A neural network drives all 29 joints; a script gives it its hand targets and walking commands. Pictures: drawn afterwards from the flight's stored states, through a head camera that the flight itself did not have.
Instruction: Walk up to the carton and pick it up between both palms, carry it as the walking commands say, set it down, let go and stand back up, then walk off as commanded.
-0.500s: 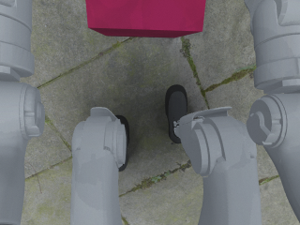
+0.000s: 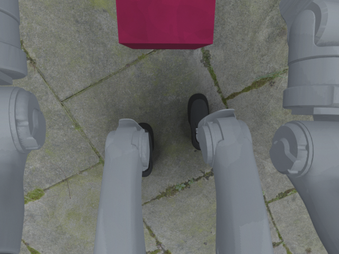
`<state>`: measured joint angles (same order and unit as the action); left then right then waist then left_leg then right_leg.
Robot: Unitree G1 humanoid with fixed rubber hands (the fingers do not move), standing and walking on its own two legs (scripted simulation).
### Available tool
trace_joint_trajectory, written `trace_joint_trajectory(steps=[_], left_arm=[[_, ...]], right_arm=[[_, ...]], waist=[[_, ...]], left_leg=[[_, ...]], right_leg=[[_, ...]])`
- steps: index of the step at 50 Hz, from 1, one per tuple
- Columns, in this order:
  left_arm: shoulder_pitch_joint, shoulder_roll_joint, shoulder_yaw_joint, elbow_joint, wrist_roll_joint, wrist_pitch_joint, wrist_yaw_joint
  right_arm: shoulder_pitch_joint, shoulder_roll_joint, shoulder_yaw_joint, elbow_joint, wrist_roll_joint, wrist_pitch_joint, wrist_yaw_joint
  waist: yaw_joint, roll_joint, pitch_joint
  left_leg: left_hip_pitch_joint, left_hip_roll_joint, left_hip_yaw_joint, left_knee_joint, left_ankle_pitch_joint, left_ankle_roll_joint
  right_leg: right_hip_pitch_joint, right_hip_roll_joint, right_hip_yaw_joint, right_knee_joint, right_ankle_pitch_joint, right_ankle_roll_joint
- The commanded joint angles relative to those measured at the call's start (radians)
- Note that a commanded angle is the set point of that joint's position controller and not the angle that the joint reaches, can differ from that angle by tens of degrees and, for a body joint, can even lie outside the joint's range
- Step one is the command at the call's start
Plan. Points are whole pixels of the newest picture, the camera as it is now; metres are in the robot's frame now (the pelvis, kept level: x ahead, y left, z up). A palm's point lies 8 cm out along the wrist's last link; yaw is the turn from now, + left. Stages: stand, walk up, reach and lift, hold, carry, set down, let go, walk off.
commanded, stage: set down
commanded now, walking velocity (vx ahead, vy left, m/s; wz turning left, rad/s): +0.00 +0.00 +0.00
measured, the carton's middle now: out of the picture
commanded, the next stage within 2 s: let go in 0.62 s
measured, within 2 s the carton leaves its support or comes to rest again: neither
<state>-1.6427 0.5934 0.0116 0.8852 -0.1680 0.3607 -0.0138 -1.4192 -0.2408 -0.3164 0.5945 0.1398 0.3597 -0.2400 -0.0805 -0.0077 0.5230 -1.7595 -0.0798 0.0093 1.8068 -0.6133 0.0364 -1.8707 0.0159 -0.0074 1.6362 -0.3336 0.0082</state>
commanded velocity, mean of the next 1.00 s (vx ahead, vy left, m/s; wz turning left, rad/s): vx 0.00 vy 0.00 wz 0.00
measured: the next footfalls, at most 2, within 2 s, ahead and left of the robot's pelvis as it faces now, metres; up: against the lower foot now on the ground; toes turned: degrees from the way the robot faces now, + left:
none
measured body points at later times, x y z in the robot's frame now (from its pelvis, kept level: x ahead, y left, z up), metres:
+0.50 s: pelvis +0.02 +0.00 +0.13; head +0.37 -0.01 +0.40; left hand +0.63 +0.17 +0.03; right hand +0.56 -0.20 +0.01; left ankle +0.08 +0.09 -0.48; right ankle +0.17 -0.12 -0.48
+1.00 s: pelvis +0.11 -0.02 +0.20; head +0.37 -0.01 +0.57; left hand +0.55 +0.19 +0.08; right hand +0.50 -0.23 +0.08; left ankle +0.08 +0.09 -0.47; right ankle +0.17 -0.12 -0.47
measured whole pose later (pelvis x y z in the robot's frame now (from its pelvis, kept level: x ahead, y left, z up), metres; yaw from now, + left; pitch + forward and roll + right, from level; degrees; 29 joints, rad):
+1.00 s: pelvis +0.11 -0.02 +0.20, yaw +1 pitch +42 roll +1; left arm -0.72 0.24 0.22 0.71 0.10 0.16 0.02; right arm -0.56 -0.11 -0.23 0.54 -0.11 0.16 -0.01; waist -0.06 -0.02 -0.13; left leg -1.18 -0.06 -0.04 0.80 -0.35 0.00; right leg -1.29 0.02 0.01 0.73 -0.16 -0.02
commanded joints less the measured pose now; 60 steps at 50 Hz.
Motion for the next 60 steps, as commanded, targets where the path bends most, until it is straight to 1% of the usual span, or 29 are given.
trace_joint_trajectory(steps=[1, 3, 4, 6, 7, 8, 9, 13, 14, 16, 17, 18, 19, 27, 30, 31, 32, 33, 35, 38, 40, 42, 44, 46, 48, 49, 53, 55, 60], left_arm=[[-0.315, 0.191, 0.085, -0.248, -0.004, 0.002, 0.004], [-0.241, 0.158, 0.047, -0.218, -0.001, 0.006, -0.010], [-0.246, 0.223, 0.112, -0.295, 0.024, 0.002, -0.010], [-0.237, 0.191, 0.085, -0.209, 0.037, -0.004, -0.012], [-0.233, 0.218, 0.115, -0.318, 0.031, -0.010, -0.012], [-0.246, 0.151, 0.063, -0.323, 0.009, -0.012, -0.015], [-0.244, 0.193, 0.097, -0.334, 0.005, -0.008, -0.012], [-0.249, 0.148, 0.074, -0.300, -0.014, 0.003, -0.028], [-0.199, 0.156, 0.081, -0.232, 0.014, 0.010, -0.033], [-0.203, 0.185, 0.124, -0.209, 0.016, 0.007, -0.043], [-0.208, 0.124, 0.071, -0.281, 0.013, -0.002, -0.045], [-0.221, 0.180, 0.133, -0.162, 0.057, -0.015, -0.045], [-0.186, 0.127, 0.094, -0.162, 0.039, -0.022, -0.047], [-0.199, 0.078, 0.179, 0.078, 0.153, -0.112, -0.075], [-0.189, -0.023, 0.147, 0.112, 0.160, -0.132, -0.078], [-0.143, 0.026, 0.220, 0.146, 0.216, -0.137, -0.071], [-0.072, -0.040, 0.196, 0.185, 0.212, -0.142, -0.076], [-0.031, -0.026, 0.231, 0.167, 0.243, -0.151, -0.077], [0.004, -0.064, 0.248, 0.132, 0.265, -0.162, -0.068], [0.323, -0.142, 0.236, -0.060, 0.304, -0.191, -0.037], [0.369, -0.178, 0.274, -0.045, 0.334, -0.194, 0.002], [0.423, -0.154, 0.241, -0.231, 0.314, -0.218, 0.031], [0.410, -0.185, 0.226, -0.250, 0.286, -0.218, 0.039], [0.712, -0.251, 0.195, -0.412, 0.265, -0.222, 0.043], [0.872, -0.254, 0.214, -0.354, 0.254, -0.230, 0.041], [0.822, -0.267, 0.225, -0.359, 0.249, -0.242, 0.045], [1.102, -0.263, 0.239, -0.441, 0.288, -0.292, 0.048], [1.147, -0.275, 0.251, -0.405, 0.277, -0.303, 0.041], [1.381, -0.315, 0.193, -0.456, 0.257, -0.336, 0.023]], right_arm=[[-0.203, -0.152, 0.005, -0.228, 0.000, 0.013, -0.002], [-0.182, -0.115, 0.006, -0.207, -0.006, 0.019, 0.000], [-0.166, -0.137, -0.008, -0.288, -0.018, 0.024, -0.005], [-0.185, -0.114, 0.030, -0.179, 0.016, 0.018, 0.004], [-0.186, -0.111, 0.023, -0.333, 0.025, 0.014, -0.003], [-0.155, -0.133, 0.010, -0.256, 0.018, 0.014, -0.001], [-0.196, -0.122, 0.041, -0.312, 0.023, 0.016, -0.001], [-0.169, -0.127, 0.027, -0.252, 0.027, 0.031, 0.004], [-0.158, -0.102, 0.063, -0.207, 0.032, 0.034, 0.001], [-0.168, -0.080, 0.065, -0.239, 0.014, 0.036, -0.005], [-0.141, -0.074, 0.058, -0.242, 0.022, 0.026, -0.007], [-0.168, -0.096, 0.011, -0.133, -0.014, 0.019, -0.007], [-0.150, -0.080, 0.028, -0.198, -0.004, -0.001, -0.004], [-0.154, 0.009, -0.007, -0.042, -0.117, -0.080, 0.017], [-0.060, 0.055, -0.067, 0.033, -0.197, -0.098, 0.038], [-0.028, 0.034, -0.078, 0.060, -0.221, -0.108, 0.047], [0.031, 0.066, -0.076, 0.098, -0.223, -0.118, 0.061], [0.039, 0.063, -0.084, 0.058, -0.233, -0.129, 0.070], [0.080, 0.064, -0.085, 0.046, -0.258, -0.149, 0.093], [0.411, 0.064, -0.021, -0.050, -0.259, -0.198, 0.141], [0.445, 0.015, -0.042, -0.032, -0.280, -0.217, 0.170], [0.522, 0.022, 0.007, -0.182, -0.280, -0.236, 0.183], [0.468, -0.005, 0.032, -0.163, -0.271, -0.224, 0.207], [0.777, 0.050, 0.117, -0.250, -0.245, -0.228, 0.220], [0.876, 0.084, 0.108, -0.203, -0.253, -0.229, 0.236], [0.840, 0.095, 0.091, -0.192, -0.247, -0.239, 0.251], [1.080, 0.113, 0.146, -0.238, -0.199, -0.287, 0.278], [1.131, 0.103, 0.142, -0.197, -0.189, -0.298, 0.279], [1.333, 0.004, 0.161, -0.251, -0.153, -0.342, 0.287]], waist=[[-0.030, 0.095, -2.197], [-0.044, 0.066, -2.161], [-0.002, 0.079, -2.213], [-0.001, 0.117, -2.155], [0.025, 0.086, -2.281], [-0.039, 0.106, -2.236], [0.009, 0.078, -2.245], [-0.032, 0.106, -2.186], [0.010, 0.096, -2.150], [-0.002, 0.015, -2.170], [-0.029, 0.069, -2.172], [0.011, 0.093, -2.007], [-0.035, 0.089, -2.074], [0.003, 0.069, -1.727], [-0.067, 0.094, -1.552], [-0.020, 0.129, -1.480], [-0.054, 0.119, -1.464], [-0.014, 0.140, -1.471], [-0.018, 0.120, -1.473], [-0.015, 0.152, -1.755], [0.010, 0.145, -1.608], [0.010, 0.135, -1.718], [0.028, 0.093, -1.619], [0.025, 0.068, -1.778], [0.027, -0.045, -1.605], [0.014, -0.042, -1.513], [0.056, -0.006, -1.513], [0.047, -0.021, -1.364], [0.032, 0.046, -1.307]], left_leg=[[0.580, 0.011, -0.031, -0.308, 0.401, -0.034], [0.537, -0.001, -0.040, -0.337, 0.374, -0.033], [0.577, 0.008, -0.030, -0.357, 0.450, -0.035], [0.592, 0.009, -0.033, -0.368, 0.451, -0.040], [0.663, 0.001, -0.032, -0.390, 0.492, -0.035], [0.676, 0.017, -0.046, -0.416, 0.501, -0.045], [0.703, 0.013, -0.039, -0.436, 0.526, -0.045], [0.708, 0.005, -0.032, -0.519, 0.429, -0.049], [0.709, 0.006, -0.028, -0.550, 0.408, -0.042], [0.657, 0.005, -0.020, -0.597, 0.378, -0.041], [0.664, 0.003, -0.033, -0.622, 0.400, -0.041], [0.607, 0.014, -0.028, -0.634, 0.365, -0.046], [0.715, 0.007, -0.036, -0.672, 0.413, -0.048], [0.575, 0.010, -0.034, -0.803, 0.368, -0.069], [0.644, 0.026, -0.061, -0.874, 0.366, -0.079], [0.622, 0.027, -0.052, -0.868, 0.391, -0.079], [0.644, 0.027, -0.062, -0.894, 0.404, -0.079], [0.658, 0.026, -0.050, -0.902, 0.429, -0.078], [0.677, 0.022, -0.056, -0.931, 0.487, -0.079], [0.934, 0.049, -0.081, -0.921, 0.898, -0.100], [0.890, 0.062, -0.094, -0.931, 0.903, -0.098], [0.998, 0.064, -0.096, -0.933, 0.990, -0.100], [0.830, 0.044, -0.058, -0.965, 0.823, -0.092], [0.911, 0.031, -0.044, -1.003, 0.910, -0.078], [0.514, 0.020, 0.002, -1.103, 0.664, -0.071], [0.389, 0.018, 0.014, -1.129, 0.558, -0.058], [0.672, 0.024, -0.008, -1.153, 0.725, -0.044], [0.623, 0.019, -0.007, -1.206, 0.578, -0.040], [1.052, 0.044, -0.050, -1.214, 0.784, -0.049]], right_leg=[[1.020, 0.043, -0.047, -0.086, 0.336, 0.022], [1.094, 0.043, -0.030, -0.139, 0.354, 0.027], [1.128, 0.040, -0.027, -0.141, 0.417, 0.033], [1.069, 0.055, -0.020, -0.167, 0.383, 0.025], [1.170, 0.050, -0.019, -0.197, 0.443, 0.037], [1.136, 0.051, -0.029, -0.187, 0.446, 0.031], [1.167, 0.054, -0.030, -0.215, 0.457, 0.030], [1.245, 0.047, -0.019, -0.303, 0.404, 0.030], [1.284, 0.043, -0.008, -0.329, 0.399, 0.028], [1.451, 0.034, 0.007, -0.379, 0.427, 0.040], [1.455, 0.038, 0.006, -0.378, 0.458, 0.039], [1.348, 0.030, 0.021, -0.397, 0.408, 0.034], [1.421, 0.040, 0.002, -0.443, 0.448, 0.046], [1.352, 0.015, 0.023, -0.592, 0.396, 0.056], [1.177, 0.020, -0.033, -0.637, 0.294, 0.049], [1.120, 0.017, -0.020, -0.646, 0.291, 0.033], [1.140, 0.020, -0.022, -0.677, 0.304, 0.033], [1.123, 0.016, -0.020, -0.682, 0.303, 0.034], [1.168, 0.020, -0.016, -0.723, 0.347, 0.031], [1.358, 0.028, 0.010, -0.734, 0.640, 0.025], [1.248, 0.022, 0.025, -0.739, 0.604, 0.018], [1.321, 0.014, 0.044, -0.757, 0.688, 0.020], [1.390, -0.011, 0.067, -0.773, 0.688, 0.005], [1.668, -0.017, 0.092, -0.773, 0.897, 0.014], [1.983, -0.071, 0.156, -0.769, 1.120, -0.007], [1.968, -0.089, 0.188, -0.777, 1.122, -0.014], [1.881, -0.079, 0.153, -0.822, 1.106, 0.002], [1.914, -0.086, 0.162, -0.861, 1.064, -0.004], [1.754, -0.035, 0.101, -0.961, 0.801, -0.006]])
